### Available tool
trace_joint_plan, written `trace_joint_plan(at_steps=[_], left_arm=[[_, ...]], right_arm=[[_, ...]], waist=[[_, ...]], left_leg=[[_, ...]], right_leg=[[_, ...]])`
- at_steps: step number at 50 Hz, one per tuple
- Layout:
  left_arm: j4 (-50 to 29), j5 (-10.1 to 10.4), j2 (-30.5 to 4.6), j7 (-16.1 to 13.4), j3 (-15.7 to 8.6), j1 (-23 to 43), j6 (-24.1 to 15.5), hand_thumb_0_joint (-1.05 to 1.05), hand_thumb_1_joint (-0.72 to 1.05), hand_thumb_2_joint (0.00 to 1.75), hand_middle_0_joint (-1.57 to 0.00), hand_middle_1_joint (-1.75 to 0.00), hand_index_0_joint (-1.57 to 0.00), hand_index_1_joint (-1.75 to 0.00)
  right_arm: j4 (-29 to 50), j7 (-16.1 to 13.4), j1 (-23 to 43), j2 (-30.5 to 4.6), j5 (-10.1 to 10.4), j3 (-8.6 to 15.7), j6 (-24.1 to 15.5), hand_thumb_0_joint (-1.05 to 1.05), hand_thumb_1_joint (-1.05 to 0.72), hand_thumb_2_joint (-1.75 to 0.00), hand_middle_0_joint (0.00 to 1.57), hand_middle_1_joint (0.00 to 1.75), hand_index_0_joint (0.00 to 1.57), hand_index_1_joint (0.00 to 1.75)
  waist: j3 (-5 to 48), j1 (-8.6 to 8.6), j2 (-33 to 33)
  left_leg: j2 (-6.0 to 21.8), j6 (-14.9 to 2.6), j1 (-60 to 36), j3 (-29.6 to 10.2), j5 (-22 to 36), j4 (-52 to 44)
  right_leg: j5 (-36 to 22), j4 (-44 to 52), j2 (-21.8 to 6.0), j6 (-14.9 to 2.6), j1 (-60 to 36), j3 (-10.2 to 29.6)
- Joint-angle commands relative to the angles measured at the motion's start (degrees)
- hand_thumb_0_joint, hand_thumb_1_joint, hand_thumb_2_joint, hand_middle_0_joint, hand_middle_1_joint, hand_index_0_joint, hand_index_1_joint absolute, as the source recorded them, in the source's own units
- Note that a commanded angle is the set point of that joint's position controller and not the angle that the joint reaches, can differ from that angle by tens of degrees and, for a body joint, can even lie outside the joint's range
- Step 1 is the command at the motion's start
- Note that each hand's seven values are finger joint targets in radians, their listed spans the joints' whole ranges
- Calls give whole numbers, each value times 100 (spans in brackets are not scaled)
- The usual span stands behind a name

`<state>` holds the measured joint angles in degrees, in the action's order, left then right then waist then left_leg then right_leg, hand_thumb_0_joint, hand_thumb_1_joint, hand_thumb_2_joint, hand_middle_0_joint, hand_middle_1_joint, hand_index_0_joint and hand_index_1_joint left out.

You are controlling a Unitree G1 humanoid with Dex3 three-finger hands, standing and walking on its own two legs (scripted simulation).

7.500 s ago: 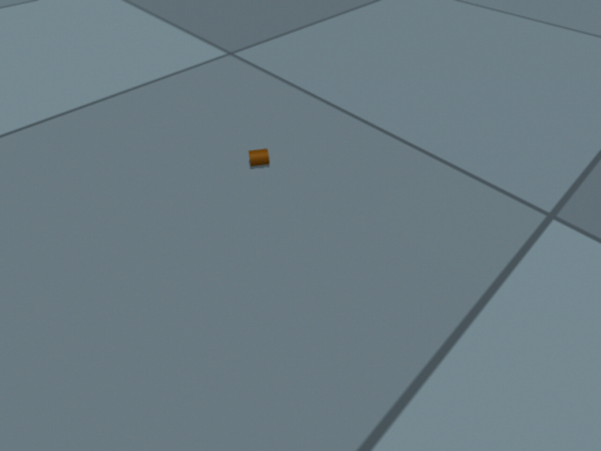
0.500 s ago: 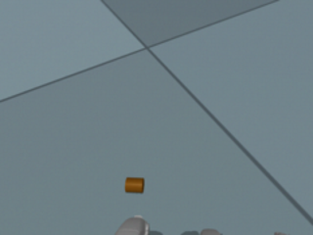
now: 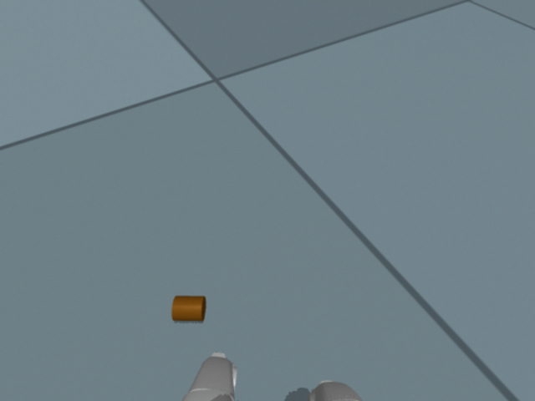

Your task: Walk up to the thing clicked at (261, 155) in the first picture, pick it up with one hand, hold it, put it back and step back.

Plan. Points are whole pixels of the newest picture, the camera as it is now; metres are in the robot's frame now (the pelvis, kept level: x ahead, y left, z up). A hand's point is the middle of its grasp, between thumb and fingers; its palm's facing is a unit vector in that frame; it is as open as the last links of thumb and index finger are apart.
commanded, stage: walk up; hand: left
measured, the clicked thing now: (189, 308) +0.48 +0.28 -0.68
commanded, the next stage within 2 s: none
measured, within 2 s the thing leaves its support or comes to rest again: neither
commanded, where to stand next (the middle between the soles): +0.07 +0.04 m, yaw +1 degrees
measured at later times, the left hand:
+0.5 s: hand out of the picture +0.07 +0.39 -0.13, palm faces +0.02 -0.88 -0.47, open 7.3 cm
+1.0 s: hand out of the picture +0.01 +0.30 -0.11, palm faces -0.04 -0.91 -0.41, open 7.3 cm
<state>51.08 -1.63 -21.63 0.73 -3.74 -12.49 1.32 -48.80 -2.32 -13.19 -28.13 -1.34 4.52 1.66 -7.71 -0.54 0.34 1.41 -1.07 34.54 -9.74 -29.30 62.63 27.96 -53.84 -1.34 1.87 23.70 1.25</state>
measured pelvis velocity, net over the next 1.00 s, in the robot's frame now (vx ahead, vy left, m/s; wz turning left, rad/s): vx -0.05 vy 0.02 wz -0.07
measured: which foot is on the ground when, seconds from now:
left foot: up 0.00-0.30, down 0.32-0.80, up 0.82-1.00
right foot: down 0.00-0.34, up 0.36-0.74, down 0.76-1.00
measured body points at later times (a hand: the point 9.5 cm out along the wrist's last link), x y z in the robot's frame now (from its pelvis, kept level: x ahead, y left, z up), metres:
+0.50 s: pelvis +0.01 +0.07 +0.02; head +0.07 +0.10 +0.46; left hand +0.07 +0.43 -0.10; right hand +0.13 -0.24 -0.08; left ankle +0.09 +0.20 -0.68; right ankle +0.02 -0.09 -0.60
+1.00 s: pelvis -0.05 +0.02 +0.03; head -0.04 +0.01 +0.47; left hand +0.01 +0.34 -0.08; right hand -0.05 -0.33 -0.09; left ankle +0.01 +0.15 -0.64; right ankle -0.06 -0.13 -0.68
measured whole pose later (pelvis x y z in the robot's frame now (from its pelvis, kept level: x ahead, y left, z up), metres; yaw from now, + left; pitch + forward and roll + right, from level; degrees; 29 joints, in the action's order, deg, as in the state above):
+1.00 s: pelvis -0.05 +0.02 +0.03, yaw -4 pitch -3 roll +0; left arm 52.0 -2.5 -21.3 1.3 -5.0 -16.7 -0.6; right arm -54.6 0.0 -19.9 -26.6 -1.5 4.0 0.1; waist -3.8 1.5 -1.8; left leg -0.5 0.0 31.6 -2.6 -23.7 61.7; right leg 24.9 -44.6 -4.0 -0.8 18.3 -0.4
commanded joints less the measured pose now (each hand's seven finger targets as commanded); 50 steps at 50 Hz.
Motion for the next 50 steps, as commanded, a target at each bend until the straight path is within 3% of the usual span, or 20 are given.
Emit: trace_joint_plan(at_steps=[1,5,11,13,15,16,17,18,19,21,29,32,34,37,38,39,40,42,44,50], left_arm=[[-313,-46,-2352,-351,-693,9,-494,0,90,90,-20,-30,-20,-30],[-138,12,-2237,-505,-705,-838,-674,0,90,90,-20,-30,-20,-30],[-397,-2,-2075,-315,-592,-851,-721,0,90,90,-20,-30,-20,-30],[-601,12,-1889,-208,-446,-103,-596,0,90,90,-20,-30,-20,-30],[-564,87,-1262,-184,-202,-196,-365,0,90,90,-20,-30,-20,-30],[-620,173,-829,-203,-52,-318,-322,0,90,90,-20,-30,-20,-30],[-759,284,-1095,-300,-116,-62,-183,0,90,90,-20,-30,-20,-30],[-641,266,-1411,-414,-201,-29,-82,0,90,90,-20,-30,-20,-30],[-539,264,-1492,-410,-237,-187,-15,0,90,90,-20,-30,-20,-30],[-443,239,-1483,-356,-303,-440,107,0,90,90,-20,-30,-20,-30],[-977,-84,-1606,37,-550,-252,342,0,90,90,-20,-30,-20,-30],[-1070,-58,-1512,144,-547,-70,324,0,90,90,-20,-30,-20,-30],[-978,-44,-1479,215,-557,-90,289,0,90,90,-20,-30,-20,-30],[-369,-2,-1366,267,-687,-1050,194,0,90,90,-20,-30,-20,-30],[-217,-47,-1497,216,-775,-1442,141,0,90,90,-20,-30,-20,-30],[-299,-147,-1833,133,-809,-1508,96,0,90,90,-20,-30,-20,-30],[-663,-146,-2459,36,-825,-561,55,0,90,90,-20,-30,-20,-30],[-817,-102,-2100,-78,-716,468,-131,0,90,90,-20,-30,-20,-30],[-668,-85,-2034,-93,-738,448,-253,0,90,90,-20,-30,-20,-30],[-320,-44,-2078,-124,-730,-319,-530,0,90,90,-20,-30,-20,-30]], right_arm=[[346,112,-97,-1108,-31,270,-143,0,-90,-90,20,30,20,30],[621,460,90,-1112,-310,421,2,0,-90,-90,20,30,20,30],[616,656,323,-882,-102,431,-179,0,-90,-90,20,30,20,30],[293,541,-187,-726,75,385,-314,0,-90,-90,20,30,20,30],[-170,306,-1066,-763,122,431,-443,0,-90,-90,20,30,20,30],[-119,218,-1173,-1113,51,450,-525,0,-90,-90,20,30,20,30],[179,167,-690,-1828,162,483,-374,0,-90,-90,20,30,20,30],[209,125,-460,-1898,196,513,-334,0,-90,-90,20,30,20,30],[277,53,-218,-1529,188,435,-345,0,-90,-90,20,30,20,30],[263,-124,-158,-1392,171,389,-386,0,-90,-90,20,30,20,30],[359,-438,-339,-1394,92,473,-517,0,-90,-90,20,30,20,30],[495,-419,-231,-1502,22,492,-559,0,-90,-90,20,30,20,30],[612,-338,35,-1578,-86,468,-523,0,-90,-90,20,30,20,30],[661,-160,384,-1597,-154,385,-355,0,-90,-90,20,30,20,30],[635,-136,257,-1204,-185,261,-293,0,-90,-90,20,30,20,30],[723,-125,231,-602,-82,67,-272,0,-90,-90,20,30,20,30],[839,-222,863,-819,-22,183,-288,0,-90,-90,20,30,20,30],[295,-137,349,-1114,128,235,-382,0,-90,-90,20,30,20,30],[-5,-56,-404,-1135,85,245,-385,0,-90,-90,20,30,20,30],[139,372,-239,-1019,-126,270,-344,0,-90,-90,20,30,20,30]], waist=[[304,96,424],[435,348,817],[330,440,1639],[510,44,1817],[810,-366,501],[884,-413,-509],[570,-317,-1005],[592,-259,-566],[530,-62,30],[745,91,-50],[1048,73,-779],[1178,46,-1303],[1191,29,-1518],[1141,471,-1275],[1097,725,-401],[688,857,1341],[175,854,1439],[-254,306,137],[224,84,592],[-34,455,1047]], left_leg=[[65,-25,1025,12,268,506],[347,108,1414,191,695,645],[184,151,328,907,301,-1037],[-54,89,-1449,1294,656,-2068],[-349,175,-3085,1455,1703,-2868],[668,-139,-3055,-304,1586,-3457],[2365,-1216,-1947,-2313,3447,-3931],[2721,-1821,-1562,-2654,4131,-3823],[2263,-1612,-1831,-1684,4844,-3431],[1824,-1162,-2084,-888,4768,-3040],[1910,-1418,-2308,-377,3686,-2937],[1950,-1378,-2116,-315,2622,-3078],[1752,-1338,-1458,-177,1081,-3230],[1101,-763,317,448,-1127,-2830],[712,-510,956,848,-1716,-1805],[-74,-118,1718,1489,-1404,-66],[-242,36,1472,27,-687,584],[-67,14,1202,-223,415,630],[-80,9,719,244,541,530],[73,105,723,536,530,-646]], right_leg=[[635,2867,-1803,-1352,-884,2838],[-3,2823,-1715,-1433,-1738,2473],[55,2853,-1273,-1489,-1193,1584],[-1265,2326,-1048,-1242,-100,861],[-1782,340,-518,-854,718,153],[-724,-812,-63,-539,1179,147],[905,-1318,451,-309,1386,318],[1126,-2172,333,-327,1038,860],[844,-2528,339,-340,1171,1131],[368,-2492,222,-337,1263,1157],[-208,-2791,220,-99,1622,1248],[-43,-1769,-187,-130,1236,821],[442,-853,-278,-160,543,249],[87,1063,143,-349,-1563,-356],[410,1483,199,-384,-1901,-139],[2667,2861,-932,-924,-1160,2125],[3811,4348,-1990,-1535,412,4487],[2578,3686,-1740,-1306,264,3206],[2521,3361,-1552,-1209,-203,2565],[1813,3347,-1668,-1438,-1144,2031]])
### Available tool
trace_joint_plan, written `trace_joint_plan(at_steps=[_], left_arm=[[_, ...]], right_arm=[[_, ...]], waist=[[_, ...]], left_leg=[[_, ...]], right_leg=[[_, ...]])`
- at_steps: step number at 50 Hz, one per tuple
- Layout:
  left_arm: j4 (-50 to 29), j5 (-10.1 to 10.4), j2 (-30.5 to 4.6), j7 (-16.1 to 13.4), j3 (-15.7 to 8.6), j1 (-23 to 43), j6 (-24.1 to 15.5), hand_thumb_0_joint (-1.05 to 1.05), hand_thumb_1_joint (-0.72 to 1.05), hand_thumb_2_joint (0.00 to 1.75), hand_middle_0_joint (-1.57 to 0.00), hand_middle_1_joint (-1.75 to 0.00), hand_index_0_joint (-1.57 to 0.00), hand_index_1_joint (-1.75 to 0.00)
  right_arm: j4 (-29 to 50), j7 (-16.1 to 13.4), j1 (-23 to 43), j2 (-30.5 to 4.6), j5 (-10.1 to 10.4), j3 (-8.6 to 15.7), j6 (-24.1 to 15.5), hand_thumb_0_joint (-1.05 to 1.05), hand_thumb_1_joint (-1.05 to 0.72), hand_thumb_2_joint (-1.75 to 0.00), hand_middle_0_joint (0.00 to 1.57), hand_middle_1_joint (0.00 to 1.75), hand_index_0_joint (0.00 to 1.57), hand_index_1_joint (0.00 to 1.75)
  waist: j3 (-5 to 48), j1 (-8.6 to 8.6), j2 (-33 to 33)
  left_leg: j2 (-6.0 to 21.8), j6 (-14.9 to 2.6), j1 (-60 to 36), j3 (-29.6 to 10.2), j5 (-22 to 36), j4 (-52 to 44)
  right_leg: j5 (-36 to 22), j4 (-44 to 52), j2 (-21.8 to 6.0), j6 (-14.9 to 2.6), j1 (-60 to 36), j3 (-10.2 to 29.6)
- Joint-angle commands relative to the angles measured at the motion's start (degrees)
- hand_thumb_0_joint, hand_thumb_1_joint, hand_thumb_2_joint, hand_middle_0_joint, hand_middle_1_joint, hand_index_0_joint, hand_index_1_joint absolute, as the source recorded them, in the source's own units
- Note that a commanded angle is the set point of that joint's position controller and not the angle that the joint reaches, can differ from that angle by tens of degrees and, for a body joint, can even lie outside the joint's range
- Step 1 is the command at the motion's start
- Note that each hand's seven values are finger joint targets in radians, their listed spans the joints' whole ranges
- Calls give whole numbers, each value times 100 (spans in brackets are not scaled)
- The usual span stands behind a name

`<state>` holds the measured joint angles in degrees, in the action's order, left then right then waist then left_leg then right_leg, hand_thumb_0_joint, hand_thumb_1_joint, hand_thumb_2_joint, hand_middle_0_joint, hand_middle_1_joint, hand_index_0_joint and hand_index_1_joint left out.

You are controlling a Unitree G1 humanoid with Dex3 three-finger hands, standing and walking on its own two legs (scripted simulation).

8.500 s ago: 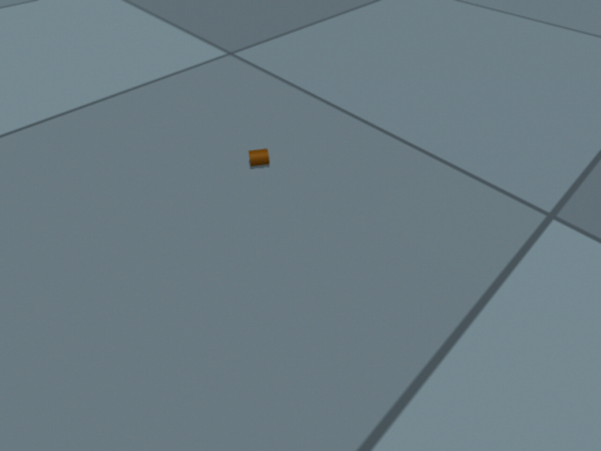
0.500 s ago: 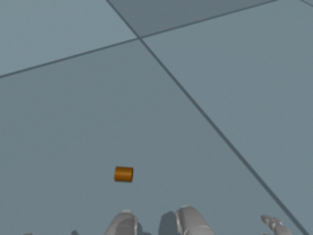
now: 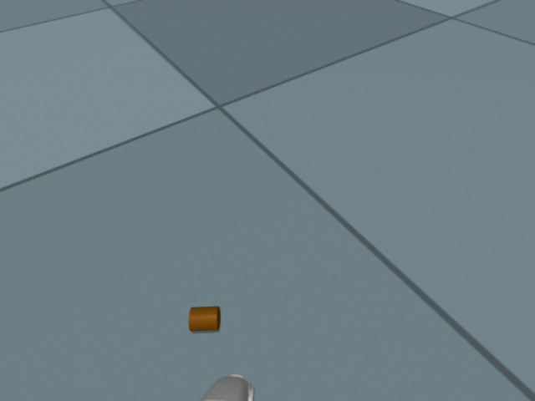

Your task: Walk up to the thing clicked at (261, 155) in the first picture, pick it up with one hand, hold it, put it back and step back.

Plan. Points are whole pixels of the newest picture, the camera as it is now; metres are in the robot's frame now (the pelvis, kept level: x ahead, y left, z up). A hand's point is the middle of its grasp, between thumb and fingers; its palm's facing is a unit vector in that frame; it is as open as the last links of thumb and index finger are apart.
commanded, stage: walk up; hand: left
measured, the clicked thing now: (205, 318) +0.51 +0.30 -0.70
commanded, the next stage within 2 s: stand in 1.34 s
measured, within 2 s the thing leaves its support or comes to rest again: neither
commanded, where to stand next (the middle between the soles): +0.12 +0.02 m, yaw +5 degrees
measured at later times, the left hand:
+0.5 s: hand out of the picture +0.13 +0.32 -0.15, palm faces +0.07 -0.94 -0.34, open 7.3 cm
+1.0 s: hand out of the picture +0.08 +0.27 -0.14, palm faces +0.08 -0.93 -0.36, open 7.3 cm
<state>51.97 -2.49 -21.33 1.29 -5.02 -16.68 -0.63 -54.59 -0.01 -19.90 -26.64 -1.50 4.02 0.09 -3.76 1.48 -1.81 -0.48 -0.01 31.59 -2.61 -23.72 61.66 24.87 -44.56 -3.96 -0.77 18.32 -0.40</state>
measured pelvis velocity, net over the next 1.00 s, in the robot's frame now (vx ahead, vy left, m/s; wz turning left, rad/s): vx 0.02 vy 0.00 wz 0.08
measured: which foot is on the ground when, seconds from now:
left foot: up 0.00-0.14, down 0.16-1.00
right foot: down 0.00-0.18, up 0.20-0.62, down 0.64-1.00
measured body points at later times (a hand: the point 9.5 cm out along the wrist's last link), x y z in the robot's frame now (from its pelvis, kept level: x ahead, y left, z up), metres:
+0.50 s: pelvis +0.04 +0.04 +0.01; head +0.09 +0.08 +0.46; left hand +0.13 +0.37 -0.12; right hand +0.12 -0.28 -0.07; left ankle +0.07 +0.15 -0.71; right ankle +0.12 -0.12 -0.65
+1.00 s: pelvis +0.02 +0.00 +0.01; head +0.03 +0.00 +0.46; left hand +0.07 +0.32 -0.11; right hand +0.10 -0.30 -0.11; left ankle +0.03 +0.13 -0.71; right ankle +0.06 -0.12 -0.71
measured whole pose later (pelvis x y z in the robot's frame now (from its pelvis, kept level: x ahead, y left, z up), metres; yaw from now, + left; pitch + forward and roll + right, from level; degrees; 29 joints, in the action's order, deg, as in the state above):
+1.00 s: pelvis +0.02 +0.00 +0.01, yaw +5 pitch -3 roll +1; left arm 57.7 -0.9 -22.0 1.1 -2.6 -9.1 -0.1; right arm -58.1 1.0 -13.0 -20.4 -1.7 0.8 -2.4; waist -4.1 0.5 1.0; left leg 0.4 -0.3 15.8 0.1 -18.4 36.9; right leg 21.6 -39.3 -0.9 -1.1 17.5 0.8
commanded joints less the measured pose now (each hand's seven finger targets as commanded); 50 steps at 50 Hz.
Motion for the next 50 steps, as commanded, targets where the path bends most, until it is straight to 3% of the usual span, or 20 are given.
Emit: trace_joint_plan(at_steps=[1,4,7,8,9,10,15,18,21,26,31,32,33,34,37,42,43,44,46,50], left_arm=[[-391,66,-2068,-187,-579,22,-355,0,90,90,-20,-30,-20,-30],[-425,80,-2078,-164,-490,113,-366,0,90,90,-20,-30,-20,-30],[-535,100,-1592,-109,-215,565,-235,0,90,90,-20,-30,-20,-30],[-530,114,-1093,-97,-40,406,-164,0,90,90,-20,-30,-20,-30],[-720,236,-849,-99,40,562,-166,0,90,90,-20,-30,-20,-30],[-603,191,-1582,-198,-115,836,-157,0,90,90,-20,-30,-20,-30],[-94,232,-1480,-128,-159,65,38,0,90,90,-20,-30,-20,-30],[-287,220,-1264,-120,-170,401,224,0,90,90,-20,-30,-20,-30],[-429,268,-1195,-171,-133,661,320,0,90,90,-20,-30,-20,-30],[-467,297,-1282,-228,-132,922,352,0,90,90,-20,-30,-20,-30],[-178,184,-1089,-180,-139,679,138,0,90,90,-20,-30,-20,-30],[-129,76,-1319,-204,-188,623,56,0,90,90,-20,-30,-20,-30],[-226,-18,-1669,-222,-254,772,-30,0,90,90,-20,-30,-20,-30],[-296,80,-1949,-204,-279,1066,-27,0,90,90,-20,-30,-20,-30],[-304,72,-1454,-200,-125,1384,-79,0,90,90,-20,-30,-20,-30],[-190,146,-1329,-88,-58,1300,-50,0,90,90,-20,-30,-20,-30],[-192,168,-1132,-66,18,1260,-48,0,90,90,-20,-30,-20,-30],[-139,223,-895,-41,74,1335,-32,0,90,90,-20,-30,-20,-30],[7,162,-1212,-79,-18,1225,-63,0,90,90,-20,-30,-20,-30],[310,141,-1133,-72,-33,777,-207,0,90,90,-20,-30,-20,-30]], right_arm=[[778,201,482,-1149,-115,336,-187,0,-90,-90,20,30,20,30],[840,310,466,-1092,-73,365,-225,0,-90,-90,20,30,20,30],[353,212,-574,-973,16,419,-356,0,-90,-90,20,30,20,30],[237,117,-957,-1098,-34,484,-407,0,-90,-90,20,30,20,30],[435,69,-1150,-1822,-67,602,-464,0,-90,-90,20,30,20,30],[515,47,-1015,-2139,65,655,-465,0,-90,-90,20,30,20,30],[524,-215,-316,-1324,198,344,-684,0,-90,-90,20,30,20,30],[554,-362,-198,-1176,129,274,-662,0,-90,-90,20,30,20,30],[669,-436,88,-1162,103,259,-573,0,-90,-90,20,30,20,30],[855,-386,561,-1203,48,278,-352,0,-90,-90,20,30,20,30],[828,-267,854,-1099,91,158,-195,0,-90,-90,20,30,20,30],[775,-255,655,-839,134,62,-184,0,-90,-90,20,30,20,30],[782,-228,437,-492,182,-62,-192,0,-90,-90,20,30,20,30],[768,-336,915,-717,182,29,-180,0,-90,-90,20,30,20,30],[382,-229,868,-853,187,85,-234,0,-90,-90,20,30,20,30],[-6,-125,502,-645,21,40,-411,0,-90,-90,20,30,20,30],[-3,-136,527,-750,-54,91,-461,0,-90,-90,20,30,20,30],[75,-114,784,-1110,-94,164,-475,0,-90,-90,20,30,20,30],[161,-40,1010,-1307,-32,171,-454,0,-90,-90,20,30,20,30],[142,13,1254,-821,50,-2,-374,0,-90,-90,20,30,20,30]], waist=[[-412,272,1296],[-275,193,1514],[138,-430,743],[254,-592,-247],[139,-713,-1560],[-166,-732,-544],[68,-96,180],[84,-109,-161],[250,-140,-529],[656,-197,-728],[993,-3,-731],[1027,4,-186],[931,-123,915],[939,56,1291],[392,-142,843],[602,-238,1088],[659,-296,772],[476,-251,-270],[93,-121,-122],[177,100,-201]], left_leg=[[280,-32,980,-107,-99,-723],[335,-112,217,138,-279,-1481],[-227,-170,-2258,625,307,-2832],[7,-254,-3018,-166,-52,-3294],[1821,-916,-2845,-3748,-1280,-4627],[2378,-1536,-2106,-4740,-1620,-4888],[1537,-621,-2256,-1921,2657,-3832],[1537,-833,-1961,-1206,5069,-3428],[1432,-892,-1897,-875,5965,-3263],[1527,-1325,-2029,-871,4924,-2921],[1052,-907,-1443,-583,3092,-2020],[879,-604,-847,-491,2394,-1571],[297,-192,134,-241,855,-1092],[75,-149,-417,-197,-1284,-823],[63,-117,-602,-81,-635,-870],[-77,-161,-2087,424,432,-3359],[235,-310,-2656,-197,504,-3661],[1038,-686,-2480,-1752,-616,-4064],[1712,-1226,-1625,-2289,-1560,-4437],[798,-482,-825,-760,-166,-3700]], right_leg=[[1997,2439,-1426,-1193,-717,2117],[1444,2323,-1485,-1163,-499,1762],[465,819,-857,-709,836,513],[272,-640,-485,-461,1574,29],[688,-1921,447,-108,2736,-275],[922,-2095,170,-234,2524,710],[-441,-1718,-227,-58,1748,861],[-513,-1601,-80,32,1329,814],[-530,-1721,235,39,1174,760],[-118,-1387,301,87,866,601],[-862,1502,470,-72,-785,45],[-1075,1805,133,-208,-1402,715],[-1632,2087,-1023,-650,-1797,2472],[-1776,2091,-1790,-1481,-679,3047],[-1831,1875,-1042,-1121,-349,1952],[-1023,1451,-643,-737,9,1201],[-901,1118,-570,-537,555,1102],[54,574,53,-180,1161,570],[425,194,178,-151,679,260],[-202,1714,96,-312,-748,604]])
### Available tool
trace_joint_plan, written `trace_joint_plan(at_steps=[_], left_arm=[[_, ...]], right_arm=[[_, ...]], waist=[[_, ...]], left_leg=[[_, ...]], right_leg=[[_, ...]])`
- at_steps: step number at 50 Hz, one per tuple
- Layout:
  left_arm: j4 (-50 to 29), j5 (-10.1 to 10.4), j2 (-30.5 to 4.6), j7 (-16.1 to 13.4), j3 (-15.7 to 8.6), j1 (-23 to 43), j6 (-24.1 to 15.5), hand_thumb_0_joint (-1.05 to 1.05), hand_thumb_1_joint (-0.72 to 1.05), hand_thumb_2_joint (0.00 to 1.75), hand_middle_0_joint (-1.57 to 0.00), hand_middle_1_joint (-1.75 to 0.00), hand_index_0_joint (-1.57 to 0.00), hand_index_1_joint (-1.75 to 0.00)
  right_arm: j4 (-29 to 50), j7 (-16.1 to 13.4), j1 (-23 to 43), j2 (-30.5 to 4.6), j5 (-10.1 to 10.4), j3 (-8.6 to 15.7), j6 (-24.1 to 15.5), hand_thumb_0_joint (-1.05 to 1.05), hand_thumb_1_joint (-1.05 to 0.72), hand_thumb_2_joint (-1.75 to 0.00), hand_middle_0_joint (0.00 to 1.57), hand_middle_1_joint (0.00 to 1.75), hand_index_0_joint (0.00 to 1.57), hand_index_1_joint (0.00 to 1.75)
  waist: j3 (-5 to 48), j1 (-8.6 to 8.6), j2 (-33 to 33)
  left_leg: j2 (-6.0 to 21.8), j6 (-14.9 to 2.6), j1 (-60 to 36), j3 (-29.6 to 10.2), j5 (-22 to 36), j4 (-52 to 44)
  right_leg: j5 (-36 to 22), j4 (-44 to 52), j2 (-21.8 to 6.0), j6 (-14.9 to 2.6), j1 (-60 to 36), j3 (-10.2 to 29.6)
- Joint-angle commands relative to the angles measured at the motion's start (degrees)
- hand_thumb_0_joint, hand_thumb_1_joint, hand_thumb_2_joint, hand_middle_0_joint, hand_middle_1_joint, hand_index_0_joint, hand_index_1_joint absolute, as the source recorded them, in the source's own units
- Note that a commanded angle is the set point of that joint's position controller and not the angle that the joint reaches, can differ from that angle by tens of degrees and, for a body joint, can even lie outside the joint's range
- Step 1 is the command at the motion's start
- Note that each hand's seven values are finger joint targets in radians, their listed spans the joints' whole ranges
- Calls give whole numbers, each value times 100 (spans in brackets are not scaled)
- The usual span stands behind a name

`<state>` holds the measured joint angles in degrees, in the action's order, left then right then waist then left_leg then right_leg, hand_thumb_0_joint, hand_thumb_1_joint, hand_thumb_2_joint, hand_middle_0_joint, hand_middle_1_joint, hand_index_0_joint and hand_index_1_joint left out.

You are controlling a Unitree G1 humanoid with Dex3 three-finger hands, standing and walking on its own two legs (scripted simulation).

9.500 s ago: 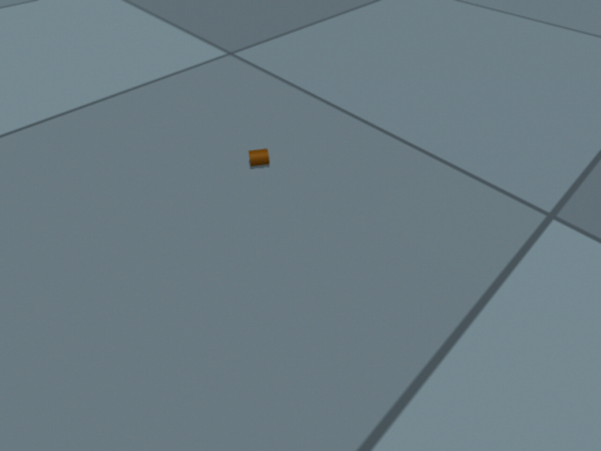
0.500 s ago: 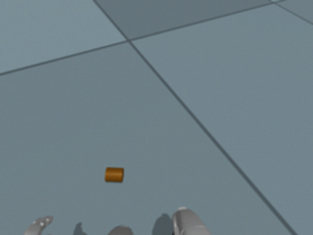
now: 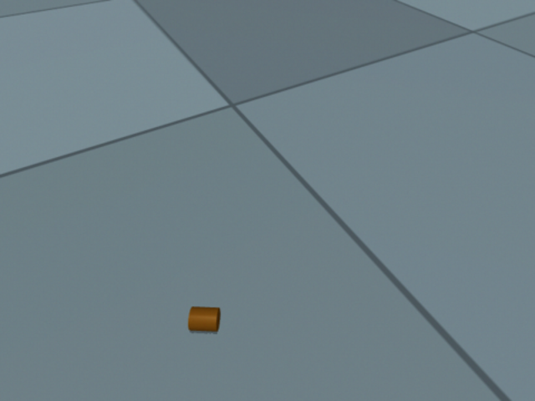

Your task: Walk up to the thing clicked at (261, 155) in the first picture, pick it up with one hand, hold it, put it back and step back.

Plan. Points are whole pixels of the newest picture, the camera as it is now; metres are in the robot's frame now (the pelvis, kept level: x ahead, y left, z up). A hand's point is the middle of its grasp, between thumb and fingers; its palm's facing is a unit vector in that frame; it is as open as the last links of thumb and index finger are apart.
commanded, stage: walk up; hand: left
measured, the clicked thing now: (204, 318) +0.52 +0.25 -0.72
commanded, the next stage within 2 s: stand in 0.34 s
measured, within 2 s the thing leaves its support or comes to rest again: neither
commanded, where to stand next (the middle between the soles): +0.10 +0.01 m, yaw +0 degrees
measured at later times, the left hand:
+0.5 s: hand out of the picture +0.12 +0.25 -0.14, palm faces +0.01 -0.94 -0.34, open 7.3 cm
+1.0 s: hand out of the picture +0.07 +0.26 -0.13, palm faces +0.01 -0.94 -0.34, open 7.3 cm
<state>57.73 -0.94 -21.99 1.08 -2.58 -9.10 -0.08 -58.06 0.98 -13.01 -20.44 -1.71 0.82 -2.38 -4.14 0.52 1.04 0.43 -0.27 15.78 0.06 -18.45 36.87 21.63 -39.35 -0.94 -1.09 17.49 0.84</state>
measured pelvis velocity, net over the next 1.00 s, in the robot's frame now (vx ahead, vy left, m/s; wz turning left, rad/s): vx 0.00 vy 0.00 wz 0.01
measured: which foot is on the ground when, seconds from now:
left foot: down 0.00-1.00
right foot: down 0.00-1.00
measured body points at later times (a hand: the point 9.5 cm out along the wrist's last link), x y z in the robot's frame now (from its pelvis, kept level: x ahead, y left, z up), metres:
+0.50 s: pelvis +0.03 +0.00 +0.02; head +0.04 +0.00 +0.47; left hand +0.12 +0.30 -0.11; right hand +0.13 -0.30 -0.11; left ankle +0.02 +0.13 -0.72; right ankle +0.03 -0.13 -0.72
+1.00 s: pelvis +0.00 +0.00 +0.02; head +0.01 +0.00 +0.47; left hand +0.07 +0.30 -0.11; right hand +0.07 -0.30 -0.11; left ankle +0.02 +0.13 -0.72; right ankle +0.03 -0.13 -0.72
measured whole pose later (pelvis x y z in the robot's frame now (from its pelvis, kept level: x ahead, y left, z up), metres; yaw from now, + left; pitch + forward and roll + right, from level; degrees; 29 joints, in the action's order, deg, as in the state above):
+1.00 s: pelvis +0.00 +0.00 +0.02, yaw +0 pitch -3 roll +0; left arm 66.4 -0.4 -20.1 0.4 -1.0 -5.6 -0.4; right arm -66.4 1.0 -5.5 -19.1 -0.6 0.5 -0.4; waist -3.7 0.3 -0.2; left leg 0.9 1.0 8.0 -0.4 -8.6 19.2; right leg 8.1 -19.2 -0.7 0.6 8.4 -0.1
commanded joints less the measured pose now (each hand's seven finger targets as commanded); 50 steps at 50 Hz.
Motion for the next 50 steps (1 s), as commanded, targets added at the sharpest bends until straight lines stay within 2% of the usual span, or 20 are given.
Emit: trace_joint_plan(at_steps=[1,2,3,4,5,7,8,9,10,11,12,16,17,20,26,30,37,43,46,50], left_arm=[[-274,-38,-1262,-59,-308,26,-295,0,90,90,-20,-30,-20,-30],[-259,-40,-1480,-63,-350,10,-304,0,90,90,-20,-30,-20,-30],[-267,-37,-1589,-64,-350,67,-304,0,90,90,-20,-30,-20,-30],[-327,-22,-1590,-74,-336,234,-294,0,90,90,-20,-30,-20,-30],[-379,-17,-1505,-83,-292,403,-289,0,90,90,-20,-30,-20,-30],[-356,17,-1252,-73,-182,581,-260,0,90,90,-20,-30,-20,-30],[-354,37,-1106,-56,-130,607,-244,0,90,90,-20,-30,-20,-30],[-304,54,-1053,-42,-114,559,-239,0,90,90,-20,-30,-20,-30],[-233,47,-1075,-51,-121,495,-251,0,90,90,-20,-30,-20,-30],[-193,36,-1067,-72,-117,412,-267,0,90,90,-20,-30,-20,-30],[-150,44,-1077,-78,-113,456,-284,0,90,90,-20,-30,-20,-30],[-8,84,-1227,-116,-124,321,-300,0,90,90,-20,-30,-20,-30],[-10,139,-1048,-113,-45,426,-278,0,90,90,-20,-30,-20,-30],[43,154,-1072,-172,-33,401,-243,0,90,90,-20,-30,-20,-30],[128,117,-1014,-188,-9,683,-174,0,90,90,-20,-30,-20,-30],[249,99,-1006,-160,-26,821,-164,0,90,90,-20,-30,-20,-30],[375,82,-1010,-124,-47,923,-208,0,90,90,-20,-30,-20,-30],[414,71,-977,-117,-45,939,-211,0,90,90,-20,-30,-20,-30],[481,63,-954,-110,-33,801,-175,0,90,90,-20,-30,-20,-30],[473,53,-947,-107,-16,720,-173,0,90,90,-20,-30,-20,-30]], right_arm=[[496,-65,579,-1374,74,305,-91,0,-90,-90,20,30,20,30],[467,-60,513,-1306,46,299,-61,0,-90,-90,20,30,20,30],[398,-80,386,-1265,44,291,-51,0,-90,-90,20,30,20,30],[319,-85,257,-1300,45,316,-58,0,-90,-90,20,30,20,30],[251,-80,166,-1262,76,303,-94,0,-90,-90,20,30,20,30],[131,-101,1,-1159,63,300,-169,0,-90,-90,20,30,20,30],[142,-105,51,-1325,35,338,-201,0,-90,-90,20,30,20,30],[169,-99,171,-1474,44,356,-223,0,-90,-90,20,30,20,30],[135,-90,234,-1577,87,375,-211,0,-90,-90,20,30,20,30],[108,-96,236,-1592,107,369,-194,0,-90,-90,20,30,20,30],[92,-102,238,-1562,115,353,-178,0,-90,-90,20,30,20,30],[82,-125,485,-1423,136,321,-117,0,-90,-90,20,30,20,30],[106,-152,598,-1198,150,237,-69,0,-90,-90,20,30,20,30],[14,-206,646,-1306,176,245,-22,0,-90,-90,20,30,20,30],[-58,-183,1056,-1195,188,174,91,0,-90,-90,20,30,20,30],[-138,-157,1203,-1157,171,157,107,0,-90,-90,20,30,20,30],[-253,-113,1368,-1111,145,169,28,0,-90,-90,20,30,20,30],[-388,-84,1230,-1041,119,165,36,0,-90,-90,20,30,20,30],[-455,-82,1151,-1029,110,164,56,0,-90,-90,20,30,20,30],[-463,-74,1070,-1014,105,166,73,0,-90,-90,20,30,20,30]], waist=[[140,164,-162],[72,125,258],[34,74,474],[-61,22,520],[8,-71,485],[279,-211,556],[365,-206,338],[394,-128,107],[376,-52,6],[527,-29,-69],[499,-40,-113],[570,14,-323],[624,-66,-286],[909,-41,-187],[889,-54,-187],[584,-62,-149],[592,-40,-138],[533,-70,-61],[351,-50,-115],[405,-58,-29]], left_leg=[[270,-297,934,-647,-779,-688],[-57,-192,1233,-255,-926,-60],[-68,-151,1117,-77,-920,203],[55,-157,927,-142,-839,182],[80,-178,581,-142,-560,-231],[136,-210,-410,-359,401,-1019],[385,-304,-618,-806,486,-1275],[725,-448,-577,-1268,456,-1446],[921,-587,-583,-1439,570,-1409],[1045,-675,-691,-1424,991,-1332],[963,-649,-540,-1317,1257,-1283],[464,-342,-207,-539,1711,-820],[519,-201,-501,-599,2546,-1026],[577,-168,-834,-538,3249,-1000],[635,-110,-972,-509,2687,-1513],[633,-75,-918,-526,1707,-1895],[661,-30,-1000,-574,1396,-2080],[620,-36,-890,-570,902,-2145],[612,-42,-728,-658,319,-2271],[585,-68,-714,-636,362,-2198]], right_leg=[[645,1631,-562,-440,-664,1160],[1387,2044,-1025,-667,-807,1931],[1635,2310,-1467,-900,-633,2341],[1396,2315,-1579,-980,-414,2290],[685,2128,-1482,-917,-338,1921],[-640,1701,-993,-494,37,1068],[-920,1377,-672,-296,189,682],[-864,1062,-341,-149,127,347],[-569,911,-188,-107,49,162],[-626,885,-206,-113,-128,130],[-818,951,-217,-117,-289,178],[-1808,1221,-519,-348,-934,424],[-3010,1283,-677,-288,-923,612],[-3734,1280,-611,-182,-1282,408],[-3026,1767,-596,-64,-1435,408],[-2023,2108,-565,-13,-1216,450],[-1734,2329,-626,-6,-1151,496],[-1148,2487,-628,26,-1013,545],[-616,2534,-574,39,-782,543],[-488,2549,-604,20,-710,605]])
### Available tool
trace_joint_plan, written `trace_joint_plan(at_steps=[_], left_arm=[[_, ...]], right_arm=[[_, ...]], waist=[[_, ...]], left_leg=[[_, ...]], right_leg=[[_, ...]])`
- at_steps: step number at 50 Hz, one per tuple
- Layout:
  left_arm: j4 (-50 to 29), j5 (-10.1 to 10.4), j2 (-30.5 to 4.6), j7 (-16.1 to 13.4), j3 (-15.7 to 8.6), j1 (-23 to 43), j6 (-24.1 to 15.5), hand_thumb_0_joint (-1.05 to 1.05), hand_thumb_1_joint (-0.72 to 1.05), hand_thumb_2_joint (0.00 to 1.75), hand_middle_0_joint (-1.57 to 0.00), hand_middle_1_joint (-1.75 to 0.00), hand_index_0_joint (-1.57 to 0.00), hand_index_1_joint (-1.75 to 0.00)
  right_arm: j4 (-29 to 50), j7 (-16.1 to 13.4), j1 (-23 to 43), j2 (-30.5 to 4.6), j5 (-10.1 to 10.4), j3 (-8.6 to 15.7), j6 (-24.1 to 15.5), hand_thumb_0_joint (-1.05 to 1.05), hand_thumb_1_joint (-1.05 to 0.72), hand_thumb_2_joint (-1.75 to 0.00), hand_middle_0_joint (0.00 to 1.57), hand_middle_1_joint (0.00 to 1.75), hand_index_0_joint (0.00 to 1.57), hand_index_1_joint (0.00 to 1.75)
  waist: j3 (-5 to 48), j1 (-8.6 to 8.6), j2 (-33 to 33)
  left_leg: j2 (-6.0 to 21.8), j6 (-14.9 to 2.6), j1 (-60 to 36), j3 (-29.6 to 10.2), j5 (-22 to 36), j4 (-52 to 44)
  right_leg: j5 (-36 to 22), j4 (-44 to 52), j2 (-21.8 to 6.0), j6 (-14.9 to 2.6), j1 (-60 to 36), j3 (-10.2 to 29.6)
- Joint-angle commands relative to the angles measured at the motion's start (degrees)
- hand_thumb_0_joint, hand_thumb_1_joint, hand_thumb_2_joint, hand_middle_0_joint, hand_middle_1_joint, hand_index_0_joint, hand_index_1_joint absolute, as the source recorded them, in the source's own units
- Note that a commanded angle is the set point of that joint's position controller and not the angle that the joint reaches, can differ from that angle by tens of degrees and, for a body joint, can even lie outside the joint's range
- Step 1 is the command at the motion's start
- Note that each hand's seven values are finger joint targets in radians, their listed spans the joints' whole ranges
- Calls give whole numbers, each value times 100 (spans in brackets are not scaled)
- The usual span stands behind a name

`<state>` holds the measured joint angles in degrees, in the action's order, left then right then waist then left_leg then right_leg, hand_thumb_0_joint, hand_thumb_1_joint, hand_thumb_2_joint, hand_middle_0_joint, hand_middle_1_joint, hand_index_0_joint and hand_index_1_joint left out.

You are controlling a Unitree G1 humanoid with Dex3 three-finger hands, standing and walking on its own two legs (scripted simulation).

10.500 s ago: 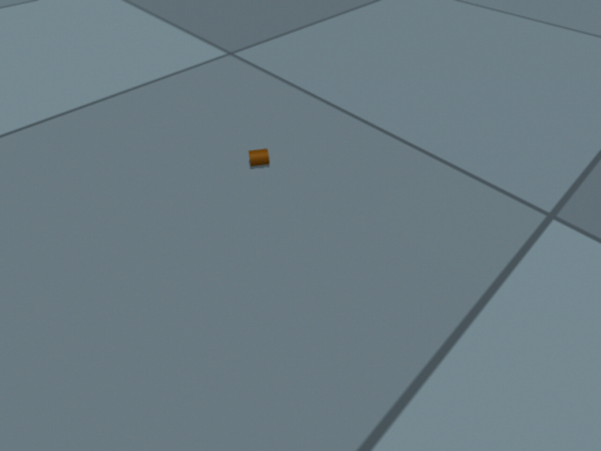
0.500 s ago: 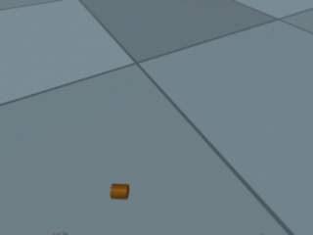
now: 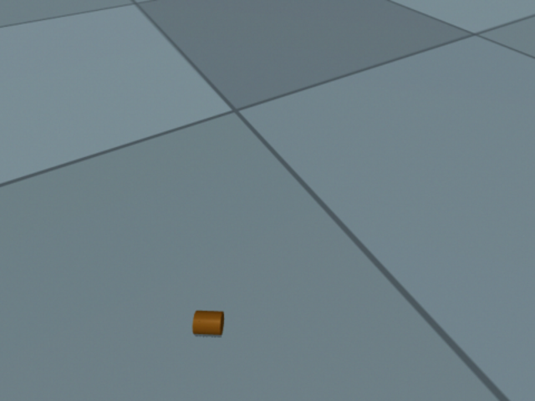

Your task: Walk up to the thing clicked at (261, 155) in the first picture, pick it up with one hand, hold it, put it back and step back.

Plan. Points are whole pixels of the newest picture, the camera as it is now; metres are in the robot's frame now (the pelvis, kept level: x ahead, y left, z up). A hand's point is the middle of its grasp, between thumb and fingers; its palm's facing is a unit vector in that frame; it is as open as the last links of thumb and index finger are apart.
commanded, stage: stand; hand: left
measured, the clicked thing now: (208, 322) +0.52 +0.25 -0.74
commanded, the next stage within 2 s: walk up in 1.94 s
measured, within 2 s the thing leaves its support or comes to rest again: neither
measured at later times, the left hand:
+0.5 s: hand out of the picture +0.08 +0.25 -0.16, palm faces -0.01 -0.94 -0.34, open 7.3 cm
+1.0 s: hand out of the picture +0.09 +0.25 -0.15, palm faces -0.03 -0.94 -0.35, open 7.3 cm
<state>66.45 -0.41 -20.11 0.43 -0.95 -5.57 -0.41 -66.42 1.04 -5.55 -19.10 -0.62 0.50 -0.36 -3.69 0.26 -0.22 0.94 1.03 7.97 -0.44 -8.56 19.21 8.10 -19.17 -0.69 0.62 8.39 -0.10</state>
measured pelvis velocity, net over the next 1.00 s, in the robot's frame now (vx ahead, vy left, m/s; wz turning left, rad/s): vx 0.02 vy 0.00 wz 0.00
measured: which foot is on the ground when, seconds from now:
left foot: down 0.00-1.00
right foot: down 0.00-1.00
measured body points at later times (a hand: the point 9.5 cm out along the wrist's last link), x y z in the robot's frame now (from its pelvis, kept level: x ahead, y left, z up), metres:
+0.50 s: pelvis +0.01 +0.00 +0.00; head +0.01 +0.00 +0.45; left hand +0.08 +0.30 -0.13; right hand +0.08 -0.29 -0.14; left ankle +0.02 +0.13 -0.75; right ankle +0.03 -0.12 -0.75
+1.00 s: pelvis +0.02 +0.00 +0.00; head +0.03 +0.00 +0.45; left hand +0.10 +0.30 -0.13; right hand +0.10 -0.30 -0.13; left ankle +0.02 +0.13 -0.75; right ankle +0.03 -0.13 -0.75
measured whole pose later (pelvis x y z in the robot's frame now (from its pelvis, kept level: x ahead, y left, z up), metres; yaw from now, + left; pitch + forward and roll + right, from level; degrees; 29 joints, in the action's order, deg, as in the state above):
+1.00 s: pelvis +0.02 +0.00 +0.00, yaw +0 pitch -2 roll +0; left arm 64.6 -0.5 -20.3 0.2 0.4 -6.1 -0.9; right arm -66.0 1.0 -5.3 -20.0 -0.4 0.2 -0.4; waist -2.9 0.0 -0.2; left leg 0.9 1.0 6.5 -0.5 -9.5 18.3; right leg 9.2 -18.3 -0.8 0.7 6.9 -0.2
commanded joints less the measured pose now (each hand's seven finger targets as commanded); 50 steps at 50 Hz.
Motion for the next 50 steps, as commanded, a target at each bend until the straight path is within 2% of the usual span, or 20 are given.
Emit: trace_joint_plan(at_steps=[1,2,5,8,10,12,14,15,17,18,23,26,28,31,36,39,41,44,47,50], left_arm=[[-425,-7,-1149,-47,-176,318,-143,0,90,90,-20,-30,-20,-30],[-438,-3,-1149,-51,-170,356,-162,0,90,90,-20,-30,-20,-30],[-432,11,-1172,-64,-174,255,-172,0,90,90,-20,-30,-20,-30],[-408,21,-1122,-59,-154,197,-157,0,90,90,-20,-30,-20,-30],[-414,6,-1124,-57,-141,167,-132,0,90,90,-20,-30,-20,-30],[-453,9,-1190,-58,-159,184,-138,0,90,90,-20,-30,-20,-30],[-451,15,-1163,-58,-159,173,-140,0,90,90,-20,-30,-20,-30],[-471,-1,-1154,-58,-151,147,-154,0,90,90,-20,-30,-20,-30],[-467,6,-1119,-53,-132,105,-157,0,90,90,-20,-30,-20,-30],[-470,-1,-1124,-60,-130,136,-157,0,90,90,-20,-30,-20,-30],[-511,10,-1139,-51,-127,145,-153,0,90,90,-20,-30,-20,-30],[-548,-1,-1175,-61,-127,216,-173,0,90,90,-20,-30,-20,-30],[-535,-3,-1186,-62,-114,179,-173,0,90,90,-20,-30,-20,-30],[-565,-1,-1211,-62,-115,224,-178,0,90,90,-20,-30,-20,-30],[-563,0,-1242,-62,-116,236,-170,0,90,90,-20,-30,-20,-30],[-549,-14,-1211,-65,-102,225,-167,0,90,90,-20,-30,-20,-30],[-562,-3,-1210,-64,-86,214,-186,0,90,90,-20,-30,-20,-30],[-581,-5,-1232,-79,-89,234,-186,0,90,90,-20,-30,-20,-30],[-554,-6,-1252,-82,-91,215,-182,0,90,90,-20,-30,-20,-30],[-531,-3,-1294,-83,-104,244,-170,0,90,90,-20,-30,-20,-30]], right_arm=[[389,-78,320,-1150,-5,206,-129,0,-90,-90,20,30,20,30],[372,-76,247,-1130,-12,199,-135,0,-90,-90,20,30,20,30],[378,-96,293,-1152,-15,198,-148,0,-90,-90,20,30,20,30],[321,-107,174,-1165,-4,188,-139,0,-90,-90,20,30,20,30],[322,-105,117,-1173,-1,186,-109,0,-90,-90,20,30,20,30],[350,-106,123,-1177,-5,190,-119,0,-90,-90,20,30,20,30],[343,-112,111,-1195,-8,188,-126,0,-90,-90,20,30,20,30],[370,-108,140,-1206,-12,186,-143,0,-90,-90,20,30,20,30],[364,-113,120,-1213,-1,180,-158,0,-90,-90,20,30,20,30],[370,-113,155,-1189,4,178,-156,0,-90,-90,20,30,20,30],[381,-106,134,-1239,-4,170,-152,0,-90,-90,20,30,20,30],[409,-108,202,-1294,3,191,-162,0,-90,-90,20,30,20,30],[397,-103,180,-1250,6,182,-147,0,-90,-90,20,30,20,30],[394,-105,220,-1300,3,189,-153,0,-90,-90,20,30,20,30],[405,-104,230,-1294,3,179,-161,0,-90,-90,20,30,20,30],[393,-101,269,-1301,15,183,-140,0,-90,-90,20,30,20,30],[401,-99,288,-1330,17,192,-143,0,-90,-90,20,30,20,30],[386,-103,244,-1347,12,190,-132,0,-90,-90,20,30,20,30],[403,-101,283,-1320,18,189,-127,0,-90,-90,20,30,20,30],[370,-98,219,-1262,16,172,-115,0,-90,-90,20,30,20,30]], waist=[[393,-10,131],[484,-56,123],[586,-14,6],[484,-24,-11],[238,-49,3],[369,-37,-32],[345,-34,-59],[475,-9,-58],[532,-20,-59],[492,-20,-14],[363,-21,33],[555,-34,25],[491,-46,86],[560,-39,31],[597,-37,54],[446,-31,64],[613,-37,58],[587,-53,-16],[611,-44,60],[352,-58,125]], left_leg=[[517,-199,49,-576,-544,-378],[527,-206,14,-550,-302,-343],[584,-211,-83,-577,42,-336],[567,-203,17,-577,-177,-400],[520,-186,231,-601,-664,-439],[577,-203,167,-626,-465,-455],[574,-199,262,-640,-500,-497],[584,-201,164,-609,-163,-419],[585,-197,63,-582,88,-377],[591,-192,60,-601,199,-370],[573,-181,102,-592,-44,-431],[620,-188,-72,-580,414,-328],[601,-180,-79,-572,247,-363],[621,-170,-155,-552,464,-331],[644,-172,-154,-545,512,-395],[623,-167,-129,-557,254,-423],[640,-174,-292,-525,585,-330],[608,-172,-176,-497,411,-361],[632,-174,-260,-504,541,-340],[594,-151,-82,-531,164,-441]], right_leg=[[868,544,-632,-155,208,694],[629,515,-663,-159,86,714],[63,360,-650,-161,-39,630],[175,352,-624,-153,-23,626],[743,446,-593,-142,176,644],[418,326,-616,-163,53,627],[395,305,-605,-157,-28,620],[163,256,-627,-162,-119,602],[-65,265,-632,-153,-134,593],[-68,230,-622,-156,-132,572],[104,318,-624,-135,-58,578],[-248,277,-659,-146,-143,566],[-89,334,-658,-136,-78,567],[-335,319,-690,-146,-135,576],[-398,279,-685,-146,-224,530],[-60,373,-644,-126,-70,533],[-473,354,-690,-134,-155,556],[-424,381,-683,-119,-218,551],[-511,352,-695,-142,-236,540],[2,447,-655,-135,-105,555]])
